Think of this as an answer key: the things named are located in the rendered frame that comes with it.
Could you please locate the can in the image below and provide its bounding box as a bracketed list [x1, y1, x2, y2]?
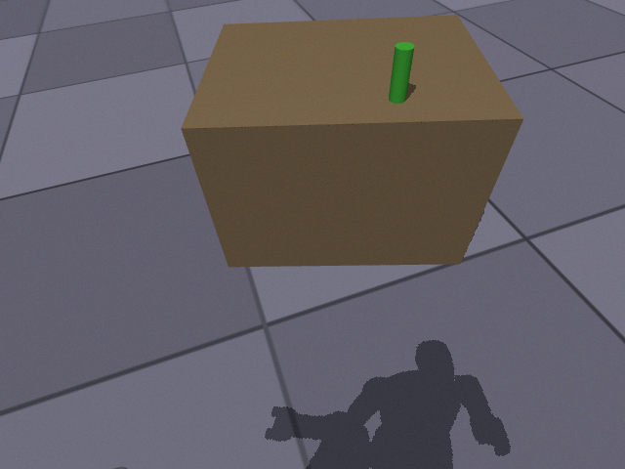
[389, 42, 415, 104]

